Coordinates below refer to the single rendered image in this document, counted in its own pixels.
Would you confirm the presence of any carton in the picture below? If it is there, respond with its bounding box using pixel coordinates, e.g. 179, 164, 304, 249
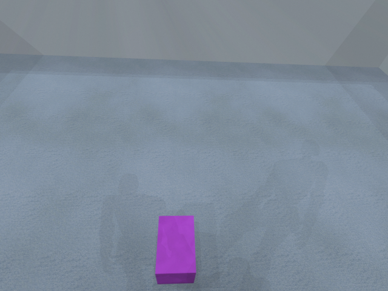
155, 216, 196, 284

